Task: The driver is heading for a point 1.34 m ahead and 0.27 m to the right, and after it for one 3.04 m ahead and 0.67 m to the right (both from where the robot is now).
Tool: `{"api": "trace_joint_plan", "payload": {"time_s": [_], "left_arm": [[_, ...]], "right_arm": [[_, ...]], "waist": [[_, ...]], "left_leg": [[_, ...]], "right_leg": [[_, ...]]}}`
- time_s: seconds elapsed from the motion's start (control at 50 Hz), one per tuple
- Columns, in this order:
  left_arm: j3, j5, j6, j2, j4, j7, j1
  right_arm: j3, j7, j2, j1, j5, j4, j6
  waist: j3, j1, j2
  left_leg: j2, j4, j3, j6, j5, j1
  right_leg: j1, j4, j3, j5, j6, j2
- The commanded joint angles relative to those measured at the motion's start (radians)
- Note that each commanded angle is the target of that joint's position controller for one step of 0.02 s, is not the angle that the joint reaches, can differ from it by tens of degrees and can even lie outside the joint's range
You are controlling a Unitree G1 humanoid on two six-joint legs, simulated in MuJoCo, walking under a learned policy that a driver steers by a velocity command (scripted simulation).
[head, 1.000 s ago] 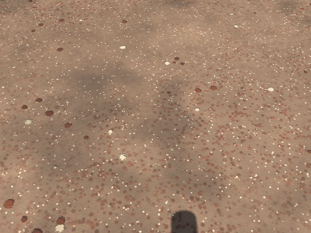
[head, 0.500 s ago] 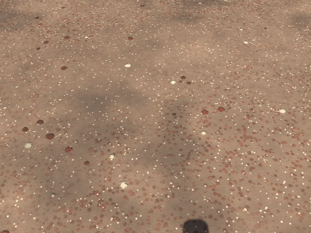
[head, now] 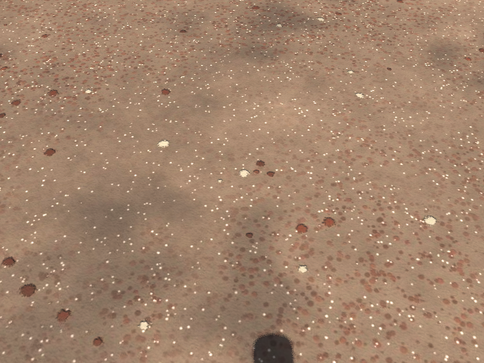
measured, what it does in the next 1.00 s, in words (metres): walks ahead: right foot, then left foot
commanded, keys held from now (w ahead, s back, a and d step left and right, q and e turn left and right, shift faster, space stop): w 0.58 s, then no key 0.16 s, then e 0.26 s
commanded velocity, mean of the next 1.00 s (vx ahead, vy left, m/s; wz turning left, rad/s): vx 0.39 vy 0.00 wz -0.06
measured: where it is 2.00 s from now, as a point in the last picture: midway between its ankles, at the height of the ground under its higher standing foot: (285, 352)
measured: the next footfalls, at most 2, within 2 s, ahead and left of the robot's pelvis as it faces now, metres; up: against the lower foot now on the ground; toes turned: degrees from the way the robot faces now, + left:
right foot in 0.30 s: +0.33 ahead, -0.17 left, +0.00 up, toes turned -2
left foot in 0.80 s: +0.61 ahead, +0.05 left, +0.00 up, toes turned +2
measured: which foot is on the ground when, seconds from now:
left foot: down 0.00-0.32, up 0.34-0.78, down 0.80-1.00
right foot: up 0.00-0.28, down 0.30-0.82, up 0.84-1.00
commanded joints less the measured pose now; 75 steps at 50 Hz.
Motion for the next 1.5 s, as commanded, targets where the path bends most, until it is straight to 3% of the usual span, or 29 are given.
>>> {"api": "trace_joint_plan", "payload": {"time_s": [0.02,0.2,0.24,0.28,0.3,0.32,0.34,0.36,0.4,0.42,0.5,0.74,0.78,0.8,0.82,0.84,0.86,0.88,0.9,0.96,1.1,1.24,1.26,1.28,1.3,1.32,1.36,1.42,1.5], "left_arm": [[0.011,0.012,0.005,0.041,-0.042,0.006,0.034],[0.002,-0.01,-0.014,0.043,-0.131,-0.035,-0.248],[0.009,-0.01,-0.023,0.064,-0.137,-0.045,-0.226],[0.039,-0.007,-0.03,0.116,-0.089,-0.044,-0.05],[0.067,-0.002,-0.032,0.185,-0.037,-0.036,0.153],[0.096,0.015,-0.024,0.301,-0.01,-0.034,0.294],[0.075,0.013,-0.022,0.23,-0.004,-0.039,0.313],[0.054,0.008,-0.025,0.166,-0.019,-0.039,0.222],[0.03,0.008,-0.021,0.096,-0.054,-0.045,0.054],[0.022,0.014,-0.023,0.073,-0.054,-0.049,0.023],[0.031,0.019,-0.031,0.099,-0.007,-0.045,0.08],[0.029,0.006,0.016,0.125,0.079,0.0,0.185],[0.033,-0.002,0.025,0.132,0.079,0.004,0.149],[0.029,0.002,0.027,0.121,0.073,0.003,0.159],[0.013,0.023,0.021,0.078,0.049,0.0,0.193],[-0.02,0.01,0.02,-0.026,0.069,-0.005,0.332],[0.008,-0.006,0.025,0.084,0.077,-0.005,0.312],[0.03,-0.024,0.036,0.136,0.044,-0.001,0.213],[0.035,-0.023,0.055,0.122,0.032,0.011,0.167],[0.045,-0.004,0.12,0.07,0.015,0.036,0.182],[0.06,0.003,0.141,0.071,-0.071,0.028,0.089],[0.079,0.006,0.148,0.09,-0.088,-0.004,0.125],[0.09,0.013,0.149,0.114,-0.078,-0.004,0.157],[0.11,0.017,0.147,0.198,-0.092,0.009,0.173],[0.12,0.031,0.135,0.301,-0.134,0.016,0.143],[0.113,0.055,0.105,0.266,-0.137,0.011,0.13],[0.103,0.025,0.07,0.223,-0.164,0.012,0.016],[0.079,0.007,0.071,0.161,-0.179,0.02,0.003],[0.085,0.001,0.078,0.178,-0.177,0.034,0.06]], "right_arm": [[-0.022,-0.02,-0.133,-0.041,0.002,-0.056,-0.016],[-0.032,-0.036,-0.17,0.111,0.026,-0.006,0.016],[-0.038,-0.038,-0.183,0.102,0.027,-0.004,0.027],[-0.035,-0.038,-0.179,0.064,0.022,-0.014,0.038],[-0.019,-0.038,-0.141,0.053,0.009,-0.034,0.038],[0.016,-0.029,-0.029,0.149,0.005,-0.053,0.017],[0.013,-0.025,-0.056,0.152,0.019,-0.039,-0.01],[-0.013,-0.021,-0.155,0.066,0.046,-0.063,-0.024],[-0.02,-0.031,-0.149,-0.034,0.035,-0.085,-0.02],[-0.026,-0.036,-0.135,-0.027,0.024,-0.084,-0.005],[-0.027,-0.041,-0.089,-0.026,0.016,-0.089,0.03],[-0.02,-0.009,-0.079,-0.315,0.007,-0.181,0.014],[-0.04,-0.012,-0.125,-0.214,-0.007,-0.152,0.003],[-0.057,-0.019,-0.173,-0.121,-0.017,-0.118,-0.005],[-0.067,-0.028,-0.239,-0.019,-0.04,-0.105,-0.007],[-0.066,-0.032,-0.247,0.001,-0.031,-0.111,0.01],[-0.053,-0.032,-0.192,-0.008,-0.011,-0.142,0.028],[-0.046,-0.039,-0.174,-0.091,-0.002,-0.164,0.037],[-0.038,-0.046,-0.15,-0.162,0.001,-0.173,0.042],[-0.035,-0.056,-0.127,-0.255,-0.021,-0.167,0.055],[-0.059,-0.095,-0.186,-0.283,-0.01,-0.155,0.073],[-0.072,-0.09,-0.208,-0.298,0.029,-0.139,0.117],[-0.067,-0.085,-0.176,-0.266,0.034,-0.122,0.125],[-0.057,-0.073,-0.121,-0.238,0.017,-0.123,0.132],[-0.06,-0.078,-0.118,-0.301,-0.003,-0.179,0.123],[-0.068,-0.08,-0.141,-0.381,-0.005,-0.201,0.117],[-0.082,-0.086,-0.166,-0.322,0.004,-0.17,0.117],[-0.088,-0.088,-0.162,-0.298,-0.006,-0.156,0.111],[-0.076,-0.088,-0.13,-0.336,0.009,-0.173,0.102]], "waist": [[0.053,0.047,0.076],[0.08,-0.048,0.095],[0.067,-0.022,0.108],[-0.029,0.078,0.11],[-0.169,0.156,0.06],[-0.318,0.147,-0.183],[-0.381,0.151,-0.22],[-0.235,0.131,-0.147],[-0.083,0.072,-0.023],[-0.051,0.039,-0.035],[-0.008,0.008,-0.027],[0.023,0.061,-0.053],[-0.031,-0.003,-0.052],[-0.096,-0.03,-0.007],[-0.242,-0.029,0.102],[-0.4,0.001,0.331],[-0.452,-0.03,0.226],[-0.325,-0.018,0.168],[-0.229,0.01,0.114],[-0.091,0.068,0.17],[-0.105,0.057,0.16],[-0.097,0.094,0.143],[-0.073,0.102,0.09],[-0.027,0.077,-0.139],[0.024,0.061,-0.277],[-0.008,0.081,-0.177],[-0.034,0.017,-0.096],[-0.094,0.009,-0.07],[-0.091,0.04,-0.087]], "left_leg": [[0.284,-0.203,-0.215,0.173,0.065,-0.096],[0.326,-0.114,-0.18,0.112,0.052,0.14],[0.35,-0.06,-0.194,0.097,0.098,0.184],[0.299,0.146,-0.146,0.061,0.371,0.168],[0.238,0.411,-0.09,0.027,0.356,0.032],[0.075,0.822,-0.007,-0.055,-0.002,-0.39],[0.046,0.993,-0.157,-0.047,-0.422,-0.542],[0.11,1.059,-0.183,-0.024,-0.366,-0.627],[0.201,0.966,-0.136,-0.022,-0.193,-0.571],[0.231,0.905,-0.139,-0.026,-0.144,-0.509],[0.24,0.801,-0.118,-0.055,-0.034,-0.49],[0.139,0.247,-0.07,-0.037,0.197,-0.371],[0.107,0.161,-0.064,-0.007,0.205,-0.227],[0.123,0.122,-0.065,0.012,0.439,-0.066],[0.296,0.237,-0.204,0.075,0.883,0.253],[0.552,0.248,-0.459,0.259,1.051,0.524],[0.535,0.2,-0.486,0.249,0.84,0.459],[0.495,0.15,-0.39,0.205,0.645,0.324],[0.45,0.094,-0.324,0.17,0.453,0.186],[0.377,-0.048,-0.18,0.141,0.082,-0.15],[0.423,-0.098,-0.073,0.158,-0.015,-0.122],[0.417,0.014,0.012,0.06,-0.122,-0.079],[0.369,0.123,0.054,-0.001,-0.165,-0.125],[0.252,0.406,0.16,-0.1,-0.29,-0.303],[0.109,0.627,0.084,-0.161,-0.514,-0.533],[0.106,0.78,-0.063,-0.142,-0.498,-0.533],[0.126,0.822,-0.119,-0.117,-0.318,-0.545],[0.11,0.853,-0.122,-0.125,-0.208,-0.497],[0.096,0.675,-0.139,-0.143,-0.173,-0.512]], "right_leg": [[-0.026,-0.147,0.003,0.154,0.027,-0.043],[0.006,-0.576,-0.043,0.221,0.016,0.031],[0.06,-0.618,-0.051,0.143,-0.012,0.047],[0.308,-0.661,-0.098,0.106,-0.053,0.104],[0.596,-0.635,-0.01,0.13,-0.106,0.026],[1.006,-0.688,0.413,0.023,-0.259,-0.226],[1.054,-0.83,0.684,-0.062,-0.297,-0.286],[0.932,-0.839,0.551,-0.071,-0.241,-0.254],[0.654,-0.895,0.3,0.071,-0.19,-0.168],[0.566,-0.931,0.223,0.114,-0.17,-0.128],[0.487,-0.993,0.099,0.286,-0.187,-0.089],[0.628,-0.85,-0.025,0.593,-0.113,-0.082],[0.653,-0.724,0.007,0.644,-0.082,-0.061],[0.624,-0.594,-0.008,0.608,-0.05,0.004],[0.42,-0.354,-0.034,0.276,-0.007,0.085],[0.142,-0.006,-0.046,-0.453,0.049,0.201],[0.109,0.137,0.073,-0.531,0.054,0.173],[0.044,0.167,0.053,-0.468,0.059,0.137],[0.033,0.137,0.026,-0.396,0.072,0.096],[0.176,0.049,-0.027,-0.261,0.093,0.062],[0.204,-0.178,-0.067,-0.149,0.073,0.033],[0.405,-0.559,-0.159,-0.06,-0.017,0.093],[0.461,-0.673,-0.116,-0.009,-0.057,0.1],[0.525,-0.817,0.171,0.158,-0.138,-0.084],[0.496,-0.863,0.472,0.265,-0.295,-0.256],[0.456,-0.876,0.44,0.241,-0.312,-0.236],[0.485,-0.842,0.293,0.218,-0.193,-0.138],[0.508,-0.811,0.235,0.351,-0.166,-0.097],[0.598,-0.796,0.264,0.322,-0.17,-0.083]]}}
Velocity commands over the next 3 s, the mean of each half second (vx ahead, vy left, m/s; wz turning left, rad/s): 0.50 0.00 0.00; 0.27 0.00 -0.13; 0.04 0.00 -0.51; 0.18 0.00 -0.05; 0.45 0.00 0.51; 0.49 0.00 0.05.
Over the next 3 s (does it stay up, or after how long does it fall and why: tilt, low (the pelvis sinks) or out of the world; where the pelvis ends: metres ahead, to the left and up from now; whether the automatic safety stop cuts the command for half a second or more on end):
stays up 1.03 -0.12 0.00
